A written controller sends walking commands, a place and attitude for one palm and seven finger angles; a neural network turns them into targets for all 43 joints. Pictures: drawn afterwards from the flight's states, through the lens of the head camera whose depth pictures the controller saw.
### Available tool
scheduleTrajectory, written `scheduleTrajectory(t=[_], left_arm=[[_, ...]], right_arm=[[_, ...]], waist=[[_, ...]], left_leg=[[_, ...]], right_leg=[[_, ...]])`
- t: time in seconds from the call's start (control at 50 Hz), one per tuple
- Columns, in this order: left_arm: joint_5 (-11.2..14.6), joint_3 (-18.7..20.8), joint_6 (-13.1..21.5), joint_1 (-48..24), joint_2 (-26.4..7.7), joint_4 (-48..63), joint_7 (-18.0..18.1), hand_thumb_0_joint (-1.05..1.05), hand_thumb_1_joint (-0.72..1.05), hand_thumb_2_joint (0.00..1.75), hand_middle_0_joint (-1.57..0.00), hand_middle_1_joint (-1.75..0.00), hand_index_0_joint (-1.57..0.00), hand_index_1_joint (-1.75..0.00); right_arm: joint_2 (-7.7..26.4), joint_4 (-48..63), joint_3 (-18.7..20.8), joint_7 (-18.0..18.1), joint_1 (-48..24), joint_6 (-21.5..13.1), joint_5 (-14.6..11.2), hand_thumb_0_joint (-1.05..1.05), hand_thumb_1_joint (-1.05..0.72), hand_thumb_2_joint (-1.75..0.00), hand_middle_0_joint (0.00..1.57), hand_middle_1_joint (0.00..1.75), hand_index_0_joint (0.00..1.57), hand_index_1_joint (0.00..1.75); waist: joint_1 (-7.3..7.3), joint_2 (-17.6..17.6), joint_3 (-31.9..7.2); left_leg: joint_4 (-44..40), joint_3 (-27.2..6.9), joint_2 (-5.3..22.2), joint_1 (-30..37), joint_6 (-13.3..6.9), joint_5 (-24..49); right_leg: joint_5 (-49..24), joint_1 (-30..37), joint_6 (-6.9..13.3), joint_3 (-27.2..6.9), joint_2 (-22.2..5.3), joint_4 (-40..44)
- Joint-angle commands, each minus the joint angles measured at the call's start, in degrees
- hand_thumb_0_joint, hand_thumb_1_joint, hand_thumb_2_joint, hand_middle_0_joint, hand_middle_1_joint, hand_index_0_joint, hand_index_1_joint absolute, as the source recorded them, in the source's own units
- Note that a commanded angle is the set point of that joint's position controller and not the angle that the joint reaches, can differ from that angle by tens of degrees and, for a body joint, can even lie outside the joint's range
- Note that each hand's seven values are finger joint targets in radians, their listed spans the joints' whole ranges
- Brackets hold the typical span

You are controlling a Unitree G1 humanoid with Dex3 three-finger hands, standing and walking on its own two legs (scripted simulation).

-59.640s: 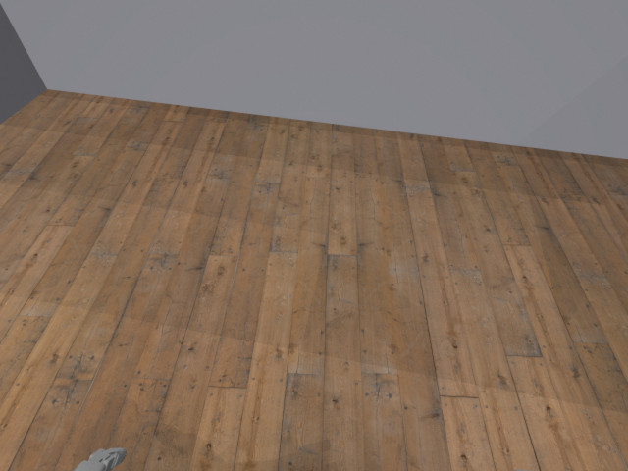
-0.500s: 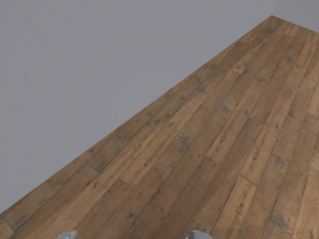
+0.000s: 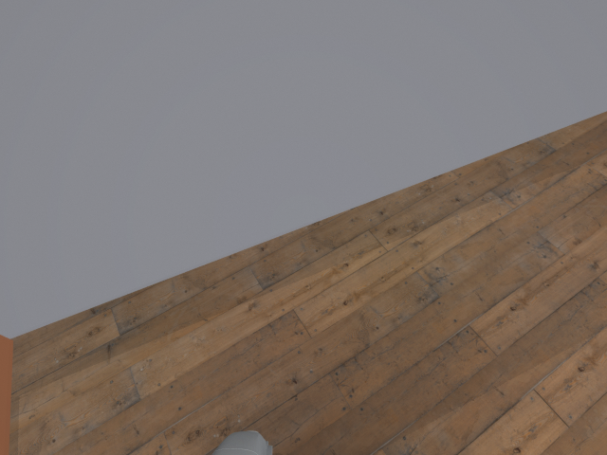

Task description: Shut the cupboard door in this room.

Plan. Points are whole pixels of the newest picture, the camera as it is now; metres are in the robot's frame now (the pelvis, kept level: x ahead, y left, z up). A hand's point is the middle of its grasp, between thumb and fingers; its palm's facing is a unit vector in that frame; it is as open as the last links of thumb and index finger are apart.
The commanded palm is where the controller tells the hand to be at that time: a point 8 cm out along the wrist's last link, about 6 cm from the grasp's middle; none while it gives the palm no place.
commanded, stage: turn to face it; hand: left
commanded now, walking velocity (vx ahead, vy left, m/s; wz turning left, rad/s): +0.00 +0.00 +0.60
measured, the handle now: out of the picture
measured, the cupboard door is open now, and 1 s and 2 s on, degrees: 71 71 71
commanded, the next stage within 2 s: none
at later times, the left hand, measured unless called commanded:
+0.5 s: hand out of the picture +0.06 +0.26 -0.16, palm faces +0.28 -0.93 -0.25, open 7.4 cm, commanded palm none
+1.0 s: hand out of the picture -0.06 +0.20 -0.16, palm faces +0.58 -0.77 -0.28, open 7.4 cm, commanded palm none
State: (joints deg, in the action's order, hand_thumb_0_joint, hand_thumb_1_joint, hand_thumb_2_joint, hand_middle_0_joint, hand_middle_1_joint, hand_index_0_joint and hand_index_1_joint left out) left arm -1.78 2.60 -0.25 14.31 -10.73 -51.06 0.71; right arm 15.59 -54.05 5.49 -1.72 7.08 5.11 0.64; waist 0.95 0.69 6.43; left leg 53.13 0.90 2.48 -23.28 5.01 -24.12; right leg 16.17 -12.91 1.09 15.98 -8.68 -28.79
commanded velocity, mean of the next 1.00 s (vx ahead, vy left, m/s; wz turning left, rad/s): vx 0.00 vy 0.00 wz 0.60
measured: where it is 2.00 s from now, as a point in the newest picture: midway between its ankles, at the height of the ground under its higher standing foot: outside the picture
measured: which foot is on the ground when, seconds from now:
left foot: up 0.00-0.10, down 0.12-0.60, up 0.62-1.00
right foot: down 0.00-0.12, up 0.14-0.58, down 0.60-1.00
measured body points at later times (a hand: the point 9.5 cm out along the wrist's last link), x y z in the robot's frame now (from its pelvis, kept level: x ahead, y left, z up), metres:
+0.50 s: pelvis +0.01 +0.03 +0.00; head +0.05 +0.04 +0.44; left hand +0.05 +0.31 -0.14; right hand +0.14 -0.19 -0.15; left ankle -0.03 +0.14 -0.74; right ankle +0.06 -0.11 -0.69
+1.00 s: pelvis +0.00 -0.01 +0.00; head +0.06 +0.01 +0.44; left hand -0.09 +0.24 -0.14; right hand +0.22 -0.18 -0.16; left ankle -0.09 +0.10 -0.70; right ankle +0.07 -0.10 -0.74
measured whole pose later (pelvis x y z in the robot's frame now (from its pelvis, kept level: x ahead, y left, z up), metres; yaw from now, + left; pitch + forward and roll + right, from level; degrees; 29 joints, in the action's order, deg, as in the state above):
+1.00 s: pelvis +0.00 -0.01 +0.00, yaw +35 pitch +1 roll +2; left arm -1.9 3.1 -0.6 12.9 -11.6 -50.8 0.6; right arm 14.8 -53.8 5.2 -1.9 8.6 4.5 0.5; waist 1.0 0.0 6.5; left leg 46.4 2.5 2.4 -20.9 4.4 -24.8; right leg 16.2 -13.8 0.0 16.8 -10.1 -30.7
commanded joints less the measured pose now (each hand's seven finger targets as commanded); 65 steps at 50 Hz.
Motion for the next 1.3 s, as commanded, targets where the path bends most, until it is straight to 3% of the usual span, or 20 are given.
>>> scheduleTrajectory(t=[0.0, 0.06, 0.08, 0.1, 0.12, 0.24, 0.42, 0.52, 0.54, 0.56, 0.58, 0.62, 0.66, 0.72, 0.92, 1.02, 1.06, 1.08, 1.16, 1.28], left_arm=[[0.1, 4.06, 0.61, 3.79, -14.14, 1.8, 0.76, 0.0, 0.9, 0.9, -0.2, -0.3, -0.2, -0.3], [0.57, 4.49, 0.27, 2.41, -14.67, 1.14, 0.44, 0.0, 0.9, 0.9, -0.2, -0.3, -0.2, -0.3], [0.93, 4.34, 0.09, 2.28, -13.34, 1.6, 0.15, 0.0, 0.9, 0.9, -0.2, -0.3, -0.2, -0.3], [1.3, 3.09, -0.1, 1.03, -9.13, 4.1, -0.57, 0.0, 0.9, 0.9, -0.2, -0.3, -0.2, -0.3], [0.73, 2.16, -0.69, -3.03, -8.99, 6.05, -0.15, 0.0, 0.9, 0.9, -0.2, -0.3, -0.2, -0.3], [1.06, 3.03, -1.36, -2.21, -9.68, 1.78, -0.48, 0.0, 0.9, 0.9, -0.2, -0.3, -0.2, -0.3], [1.43, 2.36, -1.35, -8.19, -8.02, 5.66, -0.12, 0.0, 0.9, 0.9, -0.2, -0.3, -0.2, -0.3], [1.91, 2.27, -0.4, -3.95, -7.3, 5.77, 0.0, 0.0, 0.9, 0.9, -0.2, -0.3, -0.2, -0.3], [1.8, 2.5, 0.25, -1.28, -8.24, 5.03, 0.1, 0.0, 0.9, 0.9, -0.2, -0.3, -0.2, -0.3], [1.24, 3.15, 1.11, 1.45, -11.58, 4.62, 0.47, 0.0, 0.9, 0.9, -0.2, -0.3, -0.2, -0.3], [0.54, 4.01, 1.33, 3.0, -16.24, 4.53, 0.91, 0.0, 0.9, 0.9, -0.2, -0.3, -0.2, -0.3], [1.09, 3.73, 1.18, -0.91, -14.33, 5.52, 1.13, 0.0, 0.9, 0.9, -0.2, -0.3, -0.2, -0.3], [0.77, 2.8, 0.82, -7.37, -10.41, 7.28, 1.31, 0.0, 0.9, 0.9, -0.2, -0.3, -0.2, -0.3], [0.67, 2.56, 1.15, -5.85, -9.61, 6.85, 1.15, 0.0, 0.9, 0.9, -0.2, -0.3, -0.2, -0.3], [0.16, 3.98, 0.67, 2.58, -13.56, 2.89, 0.79, 0.0, 0.9, 0.9, -0.2, -0.3, -0.2, -0.3], [0.66, 4.59, -0.05, 1.06, -14.36, 2.26, 0.32, 0.0, 0.9, 0.9, -0.2, -0.3, -0.2, -0.3], [1.08, 2.73, -0.55, -1.39, -7.71, 5.72, -0.43, 0.0, 0.9, 0.9, -0.2, -0.3, -0.2, -0.3], [0.54, 2.27, -1.31, -5.64, -8.87, 6.53, 0.29, 0.0, 0.9, 0.9, -0.2, -0.3, -0.2, -0.3], [0.97, 3.05, -1.19, -3.77, -8.89, 2.72, -0.57, 0.0, 0.9, 0.9, -0.2, -0.3, -0.2, -0.3], [1.19, 2.71, -1.54, -4.05, -8.85, 3.39, -0.25, 0.0, 0.9, 0.9, -0.2, -0.3, -0.2, -0.3]], right_arm=[[1.42, 6.59, -0.97, -0.09, -4.33, -2.71, -0.24, 0.0, -0.9, -0.9, 0.2, 0.3, 0.2, 0.3], [2.93, 6.08, -0.69, -0.02, 0.49, -3.6, 0.02, 0.0, -0.9, -0.9, 0.2, 0.3, 0.2, 0.3], [6.76, 5.17, 0.31, 0.14, 4.38, -4.16, 0.24, 0.0, -0.9, -0.9, 0.2, 0.3, 0.2, 0.3], [13.97, 5.28, 2.25, 0.59, 7.37, -4.35, 0.56, 0.0, -0.9, -0.9, 0.2, 0.3, 0.2, 0.3], [15.49, 4.05, 2.31, 1.09, 10.48, -3.79, -0.15, 0.0, -0.9, -0.9, 0.2, 0.3, 0.2, 0.3], [8.25, 5.85, 0.09, 2.57, 2.11, -4.72, 0.09, 0.0, -0.9, -0.9, 0.2, 0.3, 0.2, 0.3], [8.32, 5.4, 1.13, 2.45, 5.19, -4.4, 0.57, 0.0, -0.9, -0.9, 0.2, 0.3, 0.2, 0.3], [8.31, 6.25, 1.71, 2.45, 2.79, -3.92, 0.62, 0.0, -0.9, -0.9, 0.2, 0.3, 0.2, 0.3], [7.37, 6.46, 1.7, 2.35, 2.44, -3.93, 0.24, 0.0, -0.9, -0.9, 0.2, 0.3, 0.2, 0.3], [4.61, 6.72, 1.39, 1.93, 4.03, -4.2, -0.36, 0.0, -0.9, -0.9, 0.2, 0.3, 0.2, 0.3], [1.49, 8.21, 0.85, 1.63, 4.3, -4.41, -0.53, 0.0, -0.9, -0.9, 0.2, 0.3, 0.2, 0.3], [4.24, 6.34, 1.86, 1.54, 4.43, -2.87, 0.15, 0.0, -0.9, -0.9, 0.2, 0.3, 0.2, 0.3], [3.4, 4.26, 1.59, 0.49, 5.45, -2.04, 0.51, 0.0, -0.9, -0.9, 0.2, 0.3, 0.2, 0.3], [2.69, 3.56, 1.29, -0.08, 6.09, -1.45, 0.5, 0.0, -0.9, -0.9, 0.2, 0.3, 0.2, 0.3], [0.9, 5.93, -0.47, -0.26, -2.16, -2.51, -0.09, 0.0, -0.9, -0.9, 0.2, 0.3, 0.2, 0.3], [3.25, 5.42, -0.2, -0.09, 3.71, -3.77, 0.09, 0.0, -0.9, -0.9, 0.2, 0.3, 0.2, 0.3], [14.62, 5.18, 2.55, 0.67, 9.83, -4.24, 0.41, 0.0, -0.9, -0.9, 0.2, 0.3, 0.2, 0.3], [14.37, 3.4, 2.34, 1.38, 12.28, -4.1, 0.17, 0.0, -0.9, -0.9, 0.2, 0.3, 0.2, 0.3], [8.65, 5.74, 0.38, 2.73, 2.84, -4.65, 0.5, 0.0, -0.9, -0.9, 0.2, 0.3, 0.2, 0.3], [8.32, 5.97, 0.46, 2.5, 4.01, -4.71, 0.32, 0.0, -0.9, -0.9, 0.2, 0.3, 0.2, 0.3]], waist=[[2.74, -13.94, -9.89], [-0.39, -10.37, -12.58], [-2.84, -3.02, -15.07], [-5.03, 16.23, -14.96], [-6.22, 13.42, -15.11], [-0.95, 6.51, -8.52], [-2.59, 8.56, -7.01], [-0.3, 9.44, -9.93], [1.14, 6.88, -10.91], [2.01, -2.36, -13.82], [2.59, -17.37, -14.03], [0.71, -13.18, -10.29], [-2.2, -8.87, -5.39], [-1.85, -12.03, -5.37], [2.67, -13.73, -8.62], [-1.49, -9.05, -12.38], [-5.78, 18.75, -13.49], [-7.02, 14.71, -13.68], [-1.81, 8.28, -8.63], [-1.85, 7.49, -7.46]], left_leg=[[-10.67, 3.86, -0.9, -0.57, -1.58, -1.93], [-26.66, 5.55, -1.21, 11.24, -2.78, 9.11], [-32.05, -0.17, 3.3, 22.4, -5.02, 17.92], [-32.36, -21.48, 19.87, 31.13, -13.19, 39.85], [-31.24, -21.67, 24.62, 29.78, -18.02, 50.79], [-31.54, -9.73, 10.33, 19.86, -12.81, 45.35], [-30.88, -17.55, 9.89, 16.49, -14.82, 37.55], [-25.22, -21.36, 7.4, 10.42, -13.12, 38.16], [-21.72, -20.43, 5.37, 7.25, -10.94, 33.7], [-13.7, -16.31, 1.04, -1.57, -7.07, 20.29], [0.46, -4.63, -7.5, -11.65, -2.46, -10.13], [16.91, -7.88, -3.31, -8.95, -2.41, -8.6], [20.82, -5.86, -0.97, -9.04, -1.59, 0.39], [18.33, -3.26, -0.9, -8.53, -0.45, 4.09], [-7.24, 3.37, -0.99, -2.75, -0.85, -1.73], [-27.96, 5.06, -1.18, 14.22, -2.88, 11.46], [-33.46, -24.18, 21.75, 27.52, -14.46, 41.07], [-32.5, -23.96, 23.08, 25.95, -17.39, 44.18], [-31.15, -11.93, 11.59, 19.51, -13.56, 42.85], [-32.38, -14.0, 10.43, 17.14, -14.2, 37.15]], right_leg=[[-27.55, 11.52, 5.91, -9.48, -14.68, 5.52], [-23.57, 7.1, 1.67, -4.76, -13.54, -3.28], [-16.5, -1.62, -1.43, -2.93, -10.94, -13.89], [18.49, -21.22, -6.42, -1.97, -1.45, -27.15], [23.4, -24.49, -6.37, -8.09, -0.65, -33.06], [5.79, -21.17, -7.22, -14.21, 1.49, -38.67], [8.59, -17.42, -7.38, -15.0, 4.4, -24.59], [3.27, -3.03, -5.96, -13.23, 7.97, -5.92], [-4.09, 3.69, -5.63, -13.47, 7.04, 3.31], [-11.32, 15.33, -3.12, -21.01, -2.01, 9.64], [-24.24, 19.66, 4.14, -35.22, -18.73, 9.39], [-16.05, 6.18, 7.68, -33.14, -18.21, 11.43], [-9.53, 0.82, 5.31, -22.0, -12.4, 11.5], [-9.9, 1.84, 3.67, -15.47, -9.74, 11.8], [-24.25, 10.34, 5.82, -9.96, -13.66, 6.95], [-18.84, 2.8, 0.43, -4.2, -13.06, -5.29], [23.35, -23.15, -6.82, -3.55, -0.31, -29.14], [22.99, -24.8, -6.14, -11.04, -0.47, -34.47], [8.45, -22.78, -6.68, -14.11, 1.23, -38.86], [6.38, -19.95, -7.62, -14.96, 2.67, -32.4]])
